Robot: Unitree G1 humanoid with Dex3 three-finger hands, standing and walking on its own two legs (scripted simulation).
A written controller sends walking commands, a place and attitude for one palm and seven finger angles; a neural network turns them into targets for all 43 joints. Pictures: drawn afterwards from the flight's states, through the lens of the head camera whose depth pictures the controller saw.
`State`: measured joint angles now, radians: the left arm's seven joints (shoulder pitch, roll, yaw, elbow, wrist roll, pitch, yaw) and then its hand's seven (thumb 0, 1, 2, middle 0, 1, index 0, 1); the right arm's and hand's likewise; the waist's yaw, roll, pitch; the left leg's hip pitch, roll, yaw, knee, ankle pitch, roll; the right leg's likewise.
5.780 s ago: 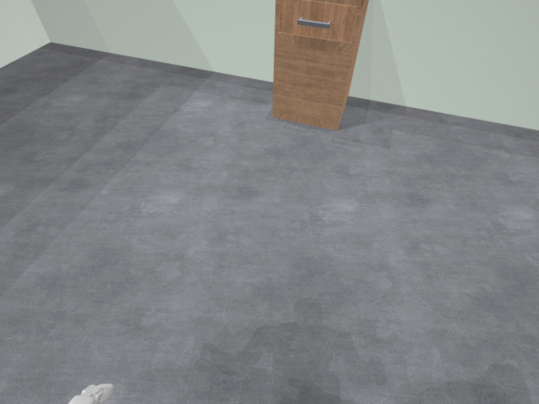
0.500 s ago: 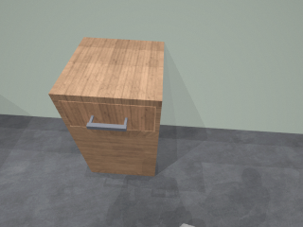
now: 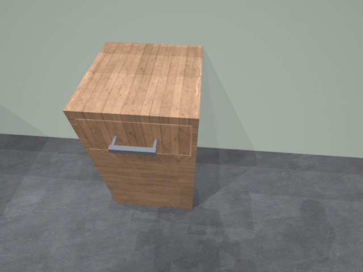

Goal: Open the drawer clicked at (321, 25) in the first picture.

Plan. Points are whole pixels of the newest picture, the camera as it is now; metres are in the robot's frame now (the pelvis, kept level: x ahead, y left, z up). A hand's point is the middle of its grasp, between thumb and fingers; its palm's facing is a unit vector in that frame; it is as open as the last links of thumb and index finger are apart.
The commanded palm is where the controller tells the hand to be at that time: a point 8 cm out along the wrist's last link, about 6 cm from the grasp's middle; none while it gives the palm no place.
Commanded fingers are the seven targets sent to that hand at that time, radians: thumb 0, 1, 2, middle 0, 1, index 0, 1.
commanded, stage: come to a stop and stand still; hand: left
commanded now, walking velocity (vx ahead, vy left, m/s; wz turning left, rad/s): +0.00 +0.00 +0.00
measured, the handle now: (134, 145) +0.52 +0.20 -0.14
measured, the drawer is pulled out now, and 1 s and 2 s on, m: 0.00 0.00 0.00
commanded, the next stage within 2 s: look again from close up in 1.72 s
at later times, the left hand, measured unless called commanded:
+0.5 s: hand out of the picture -0.03 +0.23 -0.16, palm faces -0.01 -0.98 -0.20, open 7.3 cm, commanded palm none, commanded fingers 0.00 0.90 0.90 -0.20 -0.30 -0.20 -0.30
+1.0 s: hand out of the picture +0.00 +0.22 -0.16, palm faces +0.00 -0.98 -0.19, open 7.3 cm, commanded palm none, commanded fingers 0.00 0.90 0.90 -0.20 -0.30 -0.20 -0.30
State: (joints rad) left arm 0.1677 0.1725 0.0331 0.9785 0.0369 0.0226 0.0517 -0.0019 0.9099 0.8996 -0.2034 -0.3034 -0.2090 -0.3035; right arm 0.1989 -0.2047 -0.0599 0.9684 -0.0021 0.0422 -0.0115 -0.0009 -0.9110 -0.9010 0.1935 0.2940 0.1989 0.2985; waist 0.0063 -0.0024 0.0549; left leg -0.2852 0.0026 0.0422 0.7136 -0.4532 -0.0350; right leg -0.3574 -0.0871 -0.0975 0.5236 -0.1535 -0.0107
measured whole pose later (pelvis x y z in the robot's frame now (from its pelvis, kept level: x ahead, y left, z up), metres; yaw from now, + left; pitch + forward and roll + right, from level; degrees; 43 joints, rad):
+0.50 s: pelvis -0.04 +0.06 +0.00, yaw -1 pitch -1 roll +0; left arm 0.34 0.15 -0.02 1.03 0.02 0.02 0.01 0.01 0.91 0.90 -0.20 -0.30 -0.20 -0.30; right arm 0.35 -0.20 0.01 1.01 -0.02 0.01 -0.01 0.00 -0.92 -0.90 0.20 0.29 0.20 0.30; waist 0.00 0.03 0.01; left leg -0.22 -0.06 0.11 0.45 -0.22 0.09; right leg -0.29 -0.02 0.00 0.49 -0.19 -0.01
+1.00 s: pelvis +0.01 +0.05 +0.01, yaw -1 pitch +0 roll +0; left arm 0.30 0.13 -0.02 1.12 0.02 -0.01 0.03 0.01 0.92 0.90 -0.20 -0.30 -0.20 -0.30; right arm 0.31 -0.15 0.03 1.10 -0.01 -0.02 -0.03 0.00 -0.92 -0.90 0.20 0.29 0.20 0.30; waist 0.00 0.03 0.01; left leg -0.15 -0.05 0.09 0.40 -0.25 0.07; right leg -0.22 -0.01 -0.01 0.45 -0.23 0.00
